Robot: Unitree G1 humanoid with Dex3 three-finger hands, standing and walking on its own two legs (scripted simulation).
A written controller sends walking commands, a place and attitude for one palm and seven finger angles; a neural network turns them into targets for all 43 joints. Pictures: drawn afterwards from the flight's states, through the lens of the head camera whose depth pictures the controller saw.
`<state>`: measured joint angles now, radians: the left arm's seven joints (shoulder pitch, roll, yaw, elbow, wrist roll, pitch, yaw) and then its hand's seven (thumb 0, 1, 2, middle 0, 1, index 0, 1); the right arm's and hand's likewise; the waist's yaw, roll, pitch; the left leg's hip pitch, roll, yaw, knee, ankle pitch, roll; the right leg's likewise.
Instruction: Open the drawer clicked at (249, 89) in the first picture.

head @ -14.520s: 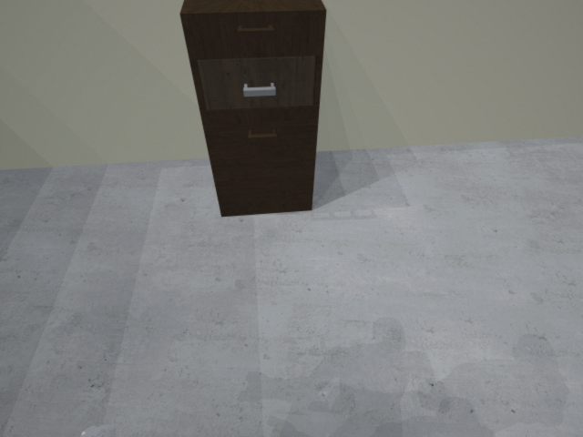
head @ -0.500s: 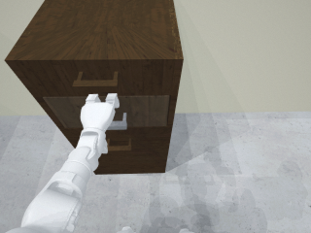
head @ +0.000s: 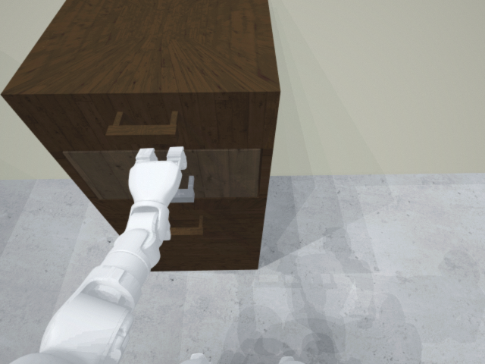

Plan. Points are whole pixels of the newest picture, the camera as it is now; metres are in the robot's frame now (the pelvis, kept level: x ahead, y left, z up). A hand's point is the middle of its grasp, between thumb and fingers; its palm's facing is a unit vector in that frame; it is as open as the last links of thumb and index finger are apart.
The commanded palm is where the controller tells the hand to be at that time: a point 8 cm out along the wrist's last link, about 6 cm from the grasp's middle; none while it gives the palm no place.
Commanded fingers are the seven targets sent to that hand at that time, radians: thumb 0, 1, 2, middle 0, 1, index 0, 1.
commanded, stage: lower the fingers behind the handle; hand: left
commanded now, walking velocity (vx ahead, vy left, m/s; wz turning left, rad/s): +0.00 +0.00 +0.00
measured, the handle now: (169, 188) +0.47 +0.15 -0.07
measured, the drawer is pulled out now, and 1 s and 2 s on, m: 0.00 0.00 0.00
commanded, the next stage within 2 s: lift the fingers back up to retry in 1.38 s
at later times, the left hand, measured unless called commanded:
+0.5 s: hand (161, 204) +0.43 +0.16 -0.05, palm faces -0.01 -0.03 -1.00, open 13.8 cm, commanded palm +0.41 +0.16 +0.00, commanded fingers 0.00 -0.50 0.30 -0.30 -1.20 -0.30 -1.20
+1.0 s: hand (162, 205) +0.43 +0.16 -0.06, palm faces +0.03 +0.01 -1.00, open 13.7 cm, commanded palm +0.40 +0.16 -0.03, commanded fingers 0.00 -0.50 0.30 -0.30 -1.20 -0.30 -1.20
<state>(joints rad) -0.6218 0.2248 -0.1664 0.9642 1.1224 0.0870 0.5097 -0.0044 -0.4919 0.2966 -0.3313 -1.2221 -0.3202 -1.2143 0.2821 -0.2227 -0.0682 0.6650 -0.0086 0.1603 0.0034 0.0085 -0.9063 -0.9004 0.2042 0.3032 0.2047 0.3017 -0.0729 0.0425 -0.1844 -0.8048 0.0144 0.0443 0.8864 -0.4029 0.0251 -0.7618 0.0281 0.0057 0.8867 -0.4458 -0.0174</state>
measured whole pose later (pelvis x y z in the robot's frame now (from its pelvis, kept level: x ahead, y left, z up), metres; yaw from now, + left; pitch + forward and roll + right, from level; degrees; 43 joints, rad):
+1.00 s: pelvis -0.03 +0.01 -0.05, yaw +1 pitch +24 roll -2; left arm -0.79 0.25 -0.19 1.10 1.13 0.13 0.57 0.00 -0.49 0.30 -0.30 -1.28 -0.32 -1.27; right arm 0.28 -0.23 -0.05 0.68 -0.02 0.13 0.00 0.01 -0.91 -0.90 0.20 0.30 0.21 0.30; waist -0.11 0.04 -0.22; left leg -1.12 0.01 0.02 1.14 -0.45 0.04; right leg -1.05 0.02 -0.02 1.13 -0.50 0.00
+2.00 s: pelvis -0.01 +0.01 -0.01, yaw +0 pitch +20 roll -1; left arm -0.64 0.25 -0.16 0.95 1.09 0.10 0.50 0.00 -0.49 0.30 -0.34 -1.21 -0.36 -1.22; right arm 0.30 -0.21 -0.07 0.68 -0.01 0.15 -0.02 0.01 -0.91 -0.90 0.21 0.30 0.21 0.30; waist -0.09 0.05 -0.17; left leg -0.88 0.02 0.04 0.95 -0.42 0.03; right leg -0.83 0.03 0.00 0.93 -0.45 -0.01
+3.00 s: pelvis +0.00 +0.00 +0.01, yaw +0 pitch +17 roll +0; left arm -0.54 0.26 -0.16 0.88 1.11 0.04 0.48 0.00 -0.49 0.30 -0.32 -1.20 -0.32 -1.20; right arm 0.30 -0.23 -0.09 0.68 0.00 0.16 -0.01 0.01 -0.91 -0.90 0.20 0.30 0.20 0.30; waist -0.06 0.05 -0.18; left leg -0.75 0.01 0.04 0.86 -0.40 0.02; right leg -0.71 0.03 0.01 0.85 -0.44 -0.02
